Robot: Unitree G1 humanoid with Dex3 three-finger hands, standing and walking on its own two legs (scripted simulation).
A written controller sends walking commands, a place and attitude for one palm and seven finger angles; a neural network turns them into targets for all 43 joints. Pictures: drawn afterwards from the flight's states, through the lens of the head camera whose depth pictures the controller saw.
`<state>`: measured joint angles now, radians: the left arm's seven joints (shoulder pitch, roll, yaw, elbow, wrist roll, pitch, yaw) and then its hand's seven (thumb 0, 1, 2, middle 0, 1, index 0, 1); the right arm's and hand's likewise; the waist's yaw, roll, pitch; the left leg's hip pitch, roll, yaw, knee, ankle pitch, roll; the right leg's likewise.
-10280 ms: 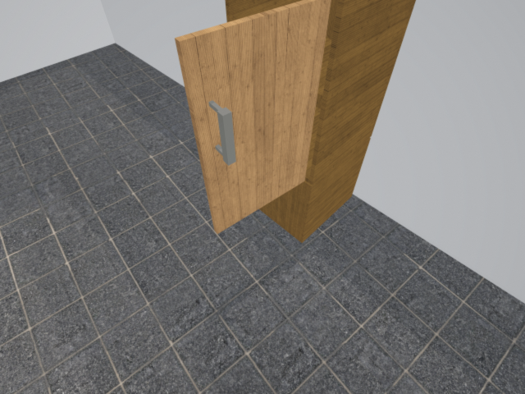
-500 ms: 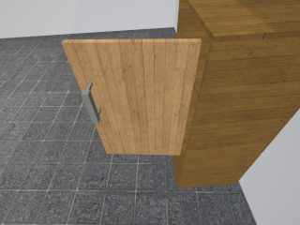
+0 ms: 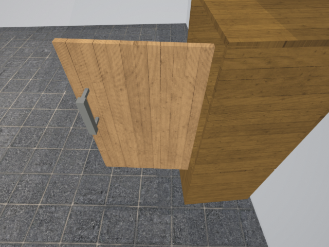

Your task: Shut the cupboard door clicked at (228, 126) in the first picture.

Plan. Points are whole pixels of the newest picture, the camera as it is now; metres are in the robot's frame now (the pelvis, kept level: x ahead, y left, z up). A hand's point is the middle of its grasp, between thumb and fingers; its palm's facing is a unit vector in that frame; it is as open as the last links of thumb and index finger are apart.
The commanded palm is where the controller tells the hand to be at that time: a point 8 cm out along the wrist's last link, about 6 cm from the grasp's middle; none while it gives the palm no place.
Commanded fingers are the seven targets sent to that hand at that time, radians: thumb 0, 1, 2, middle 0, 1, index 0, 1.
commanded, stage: come to a stop and stand still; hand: left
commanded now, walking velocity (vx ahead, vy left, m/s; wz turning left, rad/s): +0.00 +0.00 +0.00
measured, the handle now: (90, 112) +0.46 +0.25 +0.04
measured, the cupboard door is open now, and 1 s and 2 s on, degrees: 83 83 83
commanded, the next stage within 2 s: look again from close up in 0.48 s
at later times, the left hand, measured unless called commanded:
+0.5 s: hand out of the picture +0.04 +0.19 -0.17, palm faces +0.01 -0.97 -0.23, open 7.4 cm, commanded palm none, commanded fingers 0.00 0.90 0.90 -0.20 -0.30 -0.20 -0.30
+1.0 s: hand out of the picture +0.04 +0.19 -0.17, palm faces +0.01 -0.98 -0.22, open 7.4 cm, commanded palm none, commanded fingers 0.00 0.90 0.90 -0.20 -0.30 -0.20 -0.30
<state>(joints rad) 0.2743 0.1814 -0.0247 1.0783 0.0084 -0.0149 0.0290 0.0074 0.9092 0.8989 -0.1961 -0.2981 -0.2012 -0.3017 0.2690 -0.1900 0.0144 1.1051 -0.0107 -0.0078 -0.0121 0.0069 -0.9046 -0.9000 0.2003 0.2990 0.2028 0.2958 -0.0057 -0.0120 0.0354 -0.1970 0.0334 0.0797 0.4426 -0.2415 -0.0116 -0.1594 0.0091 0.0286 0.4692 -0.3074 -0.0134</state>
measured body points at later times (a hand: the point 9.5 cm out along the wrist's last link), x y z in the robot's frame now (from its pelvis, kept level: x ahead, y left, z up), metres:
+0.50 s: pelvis +0.02 +0.00 +0.00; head +0.04 +0.00 +0.45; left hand +0.04 +0.24 -0.15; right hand +0.07 -0.23 -0.16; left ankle +0.00 +0.13 -0.74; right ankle -0.04 -0.11 -0.74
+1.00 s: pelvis +0.02 +0.00 +0.00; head +0.04 +0.00 +0.45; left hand +0.04 +0.24 -0.16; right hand +0.05 -0.23 -0.15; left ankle +0.00 +0.13 -0.74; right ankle -0.04 -0.11 -0.74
